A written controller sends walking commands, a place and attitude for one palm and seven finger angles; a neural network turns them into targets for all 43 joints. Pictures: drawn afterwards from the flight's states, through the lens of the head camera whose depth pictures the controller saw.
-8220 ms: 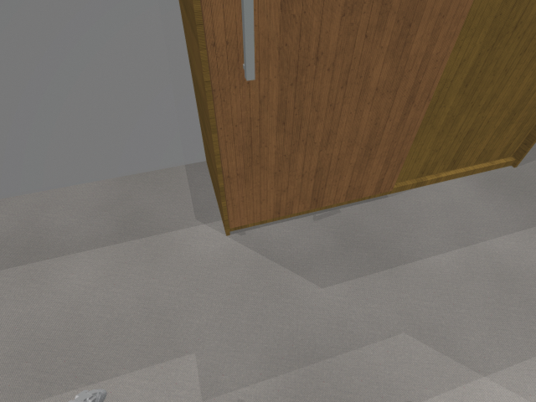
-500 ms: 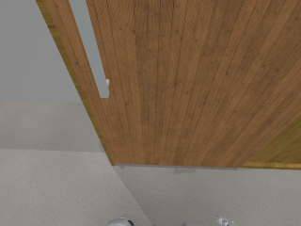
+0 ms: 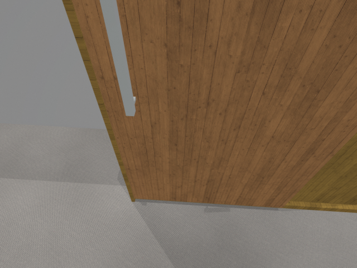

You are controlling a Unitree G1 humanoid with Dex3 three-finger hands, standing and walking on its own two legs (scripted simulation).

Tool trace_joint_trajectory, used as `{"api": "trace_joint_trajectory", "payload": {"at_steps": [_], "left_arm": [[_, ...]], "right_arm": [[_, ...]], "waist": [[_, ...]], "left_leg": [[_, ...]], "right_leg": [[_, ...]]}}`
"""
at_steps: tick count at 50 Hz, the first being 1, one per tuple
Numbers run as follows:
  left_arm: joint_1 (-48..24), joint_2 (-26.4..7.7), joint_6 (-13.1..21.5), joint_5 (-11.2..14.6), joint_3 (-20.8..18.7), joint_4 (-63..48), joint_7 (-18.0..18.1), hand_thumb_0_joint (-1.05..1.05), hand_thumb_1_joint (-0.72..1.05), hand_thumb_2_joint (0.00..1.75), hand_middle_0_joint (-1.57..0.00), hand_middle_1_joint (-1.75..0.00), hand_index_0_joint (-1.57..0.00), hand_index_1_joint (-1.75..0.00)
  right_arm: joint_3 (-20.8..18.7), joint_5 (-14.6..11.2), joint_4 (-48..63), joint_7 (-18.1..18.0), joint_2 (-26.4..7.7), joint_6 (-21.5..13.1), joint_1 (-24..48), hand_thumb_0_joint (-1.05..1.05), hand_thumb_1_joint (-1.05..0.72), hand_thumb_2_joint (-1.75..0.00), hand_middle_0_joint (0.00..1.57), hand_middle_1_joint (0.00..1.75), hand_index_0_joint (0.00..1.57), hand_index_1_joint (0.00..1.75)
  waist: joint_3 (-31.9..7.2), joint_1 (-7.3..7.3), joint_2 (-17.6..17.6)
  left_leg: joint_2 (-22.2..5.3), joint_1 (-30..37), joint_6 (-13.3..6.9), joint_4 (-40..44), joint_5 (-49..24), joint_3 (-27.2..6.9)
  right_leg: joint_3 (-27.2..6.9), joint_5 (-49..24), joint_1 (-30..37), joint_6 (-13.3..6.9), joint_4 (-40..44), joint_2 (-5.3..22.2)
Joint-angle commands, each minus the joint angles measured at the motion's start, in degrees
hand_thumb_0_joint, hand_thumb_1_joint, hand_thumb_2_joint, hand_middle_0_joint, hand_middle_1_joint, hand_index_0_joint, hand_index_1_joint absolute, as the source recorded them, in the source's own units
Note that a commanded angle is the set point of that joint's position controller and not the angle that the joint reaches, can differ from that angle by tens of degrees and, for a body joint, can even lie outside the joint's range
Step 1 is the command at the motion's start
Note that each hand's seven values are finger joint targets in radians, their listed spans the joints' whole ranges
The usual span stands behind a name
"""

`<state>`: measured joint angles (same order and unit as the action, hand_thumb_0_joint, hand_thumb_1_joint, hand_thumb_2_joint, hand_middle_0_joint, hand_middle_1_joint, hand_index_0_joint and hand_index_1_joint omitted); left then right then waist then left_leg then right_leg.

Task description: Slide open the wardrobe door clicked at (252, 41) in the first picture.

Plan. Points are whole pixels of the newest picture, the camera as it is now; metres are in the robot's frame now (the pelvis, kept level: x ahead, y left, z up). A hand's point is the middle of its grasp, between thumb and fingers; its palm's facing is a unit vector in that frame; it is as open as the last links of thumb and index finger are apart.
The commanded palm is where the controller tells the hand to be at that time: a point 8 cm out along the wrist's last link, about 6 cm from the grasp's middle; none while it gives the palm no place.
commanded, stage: come to a stop and stand still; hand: left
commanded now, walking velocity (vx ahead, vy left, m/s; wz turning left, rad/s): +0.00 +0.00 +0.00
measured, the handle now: (123, 60) +0.54 +0.19 +0.18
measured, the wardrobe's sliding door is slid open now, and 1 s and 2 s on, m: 0.00 0.00 0.00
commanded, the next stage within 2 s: look again from close up in 0.58 s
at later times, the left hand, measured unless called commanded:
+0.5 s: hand out of the picture -0.01 +0.17 -0.18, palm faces +0.01 -0.98 -0.19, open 7.4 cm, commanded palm none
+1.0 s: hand out of the picture +0.03 +0.17 -0.16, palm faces +0.01 -0.97 -0.24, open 7.4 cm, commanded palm none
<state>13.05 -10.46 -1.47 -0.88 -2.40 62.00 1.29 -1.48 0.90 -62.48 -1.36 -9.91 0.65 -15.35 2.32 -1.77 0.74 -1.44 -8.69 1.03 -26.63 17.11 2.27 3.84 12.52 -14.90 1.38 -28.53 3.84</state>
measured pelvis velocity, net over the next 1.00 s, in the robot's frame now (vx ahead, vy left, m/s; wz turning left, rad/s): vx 0.00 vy -0.01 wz -0.02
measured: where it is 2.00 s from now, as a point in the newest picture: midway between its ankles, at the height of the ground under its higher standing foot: outside the picture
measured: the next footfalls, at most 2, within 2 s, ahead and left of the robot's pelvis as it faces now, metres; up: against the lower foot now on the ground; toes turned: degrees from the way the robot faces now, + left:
none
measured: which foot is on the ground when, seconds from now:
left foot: down 0.00-1.00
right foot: down 0.00-1.00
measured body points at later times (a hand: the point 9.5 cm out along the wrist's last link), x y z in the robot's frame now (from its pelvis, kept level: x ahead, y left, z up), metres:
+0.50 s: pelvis +0.00 +0.01 +0.00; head +0.01 +0.00 +0.45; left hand -0.01 +0.22 -0.16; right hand -0.01 -0.21 -0.16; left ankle -0.03 +0.13 -0.74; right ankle +0.03 -0.13 -0.74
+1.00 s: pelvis +0.00 -0.01 +0.00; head +0.01 -0.04 +0.45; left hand +0.03 +0.22 -0.15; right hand +0.00 -0.24 -0.17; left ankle -0.03 +0.13 -0.74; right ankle +0.03 -0.13 -0.74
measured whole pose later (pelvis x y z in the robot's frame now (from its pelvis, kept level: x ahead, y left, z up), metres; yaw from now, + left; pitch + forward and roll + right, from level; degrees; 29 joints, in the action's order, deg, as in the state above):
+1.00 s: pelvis +0.00 -0.01 +0.00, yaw -1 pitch -2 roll +1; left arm 13.7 -9.1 1.2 -0.7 -0.1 62.9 1.2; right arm 0.4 1.1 -62.2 -1.3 -10.1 -1.3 -17.5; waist 2.3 0.0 -2.0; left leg -2.4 -6.4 2.1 -25.2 16.7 3.0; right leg 3.3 13.2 -13.9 -0.1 -29.2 2.8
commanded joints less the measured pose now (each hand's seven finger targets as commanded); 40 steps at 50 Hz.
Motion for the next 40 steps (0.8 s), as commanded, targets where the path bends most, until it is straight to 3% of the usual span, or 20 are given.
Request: {"api": "trace_joint_trajectory", "payload": {"at_steps": [1,3,7,11,15,20,21,22,23,24,25,28,32,40], "left_arm": [[1.68,-4.55,1.01,0.11,0.14,-0.4,0.26,0.0,0.9,0.9,-0.2,-0.3,-0.2,-0.3],[1.91,-4.69,1.03,0.12,0.35,0.44,0.27,0.0,0.9,0.9,-0.2,-0.3,-0.2,-0.3],[2.76,-4.22,1.34,0.05,0.69,1.46,0.38,0.0,0.9,0.9,-0.2,-0.3,-0.2,-0.3],[3.52,-3.97,1.58,0.12,0.85,1.78,0.44,0.0,0.9,0.9,-0.2,-0.3,-0.2,-0.3],[4.33,-3.63,1.96,0.16,0.92,2.09,0.57,0.0,0.9,0.9,-0.2,-0.3,-0.2,-0.3],[5.06,-3.03,2.11,0.21,0.94,2.45,0.68,0.0,0.9,0.9,-0.2,-0.3,-0.2,-0.3],[9.26,-4.16,3.21,-0.18,1.8,4.18,3.18,0.0,0.9,0.9,-0.2,-0.3,-0.2,-0.3],[7.78,-5.93,3.78,0.03,1.4,1.99,2.5,0.0,0.9,0.9,-0.2,-0.3,-0.2,-0.3],[6.66,-5.56,3.6,0.05,1.74,1.22,1.9,0.0,0.9,0.9,-0.2,-0.3,-0.2,-0.3],[5.71,-4.82,3.73,-0.05,1.87,0.74,1.46,0.0,0.9,0.9,-0.2,-0.3,-0.2,-0.3],[5.82,-4.31,3.66,-0.03,1.93,0.64,1.21,0.0,0.9,0.9,-0.2,-0.3,-0.2,-0.3],[5.32,-3.35,3.36,0.08,2.27,0.48,0.88,0.0,0.9,0.9,-0.2,-0.3,-0.2,-0.3],[4.85,-4.05,3.3,0.22,2.08,0.19,0.75,0.0,0.9,0.9,-0.2,-0.3,-0.2,-0.3],[4.03,-5.41,3.32,0.22,1.38,-0.67,0.64,0.0,0.9,0.9,-0.2,-0.3,-0.2,-0.3]], "right_arm": [[-0.31,-0.26,1.89,-0.54,-5.91,-1.5,-0.51,0.0,-0.9,-0.9,0.2,0.3,0.2,0.3],[-0.2,-0.29,1.35,-0.49,-5.38,-1.39,-1.17,0.0,-0.9,-0.9,0.2,0.3,0.2,0.3],[-0.06,-0.35,0.18,-0.53,-4.55,-1.64,-2.92,0.0,-0.9,-0.9,0.2,0.3,0.2,0.3],[0.09,-0.42,-0.31,-0.52,-4.08,-1.72,-3.94,0.0,-0.9,-0.9,0.2,0.3,0.2,0.3],[0.13,-0.49,-0.6,-0.63,-3.72,-2.14,-4.92,0.0,-0.9,-0.9,0.2,0.3,0.2,0.3],[0.21,-0.51,-1.21,-0.78,-3.17,-2.21,-5.59,0.0,-0.9,-0.9,0.2,0.3,0.2,0.3],[0.37,-0.81,2.74,0.03,-5.45,-3.0,-0.57,0.0,-0.9,-0.9,0.2,0.3,0.2,0.3],[0.45,-0.28,3.66,0.16,-2.99,-2.63,-4.62,0.0,-0.9,-0.9,0.2,0.3,0.2,0.3],[0.71,-0.23,3.63,0.32,-2.76,-2.73,-5.73,0.0,-0.9,-0.9,0.2,0.3,0.2,0.3],[0.87,0.23,4.02,0.44,-2.34,-3.1,-6.05,0.0,-0.9,-0.9,0.2,0.3,0.2,0.3],[0.92,0.05,4.4,0.22,-2.87,-3.14,-6.59,0.0,-0.9,-0.9,0.2,0.3,0.2,0.3],[0.93,-0.2,4.9,-0.09,-3.57,-2.89,-6.88,0.0,-0.9,-0.9,0.2,0.3,0.2,0.3],[1.17,-0.13,4.43,-0.12,-3.99,-2.82,-6.97,0.0,-0.9,-0.9,0.2,0.3,0.2,0.3],[1.21,0.05,3.01,-0.13,-4.47,-2.79,-6.5,0.0,-0.9,-0.9,0.2,0.3,0.2,0.3]], "waist": [[0.24,-0.12,-6.11],[2.33,0.17,-4.28],[2.96,0.65,-1.45],[3.22,0.92,-1.17],[0.99,1.12,-1.3],[1.69,1.19,-1.69],[1.94,-0.11,-0.91],[-3.29,2.28,-5.39],[-2.2,2.2,-6.39],[-1.9,2.02,-7.83],[-2.09,2.11,-7.03],[1.3,2.25,-0.75],[3.48,2.1,0.86],[2.55,1.81,-0.96]], "left_leg": [[-7.06,-5.65,-2.03,10.55,-7.59,-5.51],[-6.2,-6.81,-1.57,11.41,-2.36,-5.23],[-5.57,-5.49,-1.44,11.64,-2.71,-4.59],[-5.15,-5.46,-1.34,11.58,-1.79,-4.09],[-5.29,-3.2,-1.38,10.55,-6.3,-3.43],[-5.22,-2.98,-1.28,10.08,-6.91,-3.0],[-6.57,-6.4,-0.57,-0.6,-13.8,-0.34],[-2.79,-5.61,-0.56,2.01,-3.16,-1.56],[-3.71,-6.33,-1.07,3.85,-1.97,-2.67],[-4.17,-6.37,-1.56,3.66,-6.38,-3.32],[-4.78,-6.2,-1.98,4.09,-7.01,-3.75],[-4.64,-6.81,-2.54,5.15,-5.5,-3.98],[-4.0,-6.71,-2.41,5.97,-5.3,-3.62],[-3.94,-5.23,-2.1,6.9,-6.28,-2.67]], "right_leg": [[-2.32,-4.31,5.65,-0.29,4.57,1.88],[-3.22,-3.41,5.02,-0.46,6.07,2.07],[-3.78,-4.28,4.27,-0.61,7.29,2.49],[-4.34,-3.4,3.91,-0.71,8.11,2.53],[-4.25,-6.38,4.63,-0.9,7.69,2.74],[-4.47,-6.66,4.18,-1.13,7.83,2.65],[-5.93,-19.8,4.52,-2.43,3.8,4.94],[-7.13,-9.91,5.85,-3.47,3.45,5.76],[-6.02,0.96,3.23,-3.88,3.11,4.08],[-4.95,-1.34,2.59,-3.65,1.89,2.96],[-4.47,-1.36,3.01,-3.44,1.75,2.44],[-4.66,-1.52,1.84,-3.22,2.75,2.11],[-5.11,-2.04,1.74,-3.16,3.57,2.38],[-5.47,-4.0,3.16,-3.33,4.32,2.61]]}}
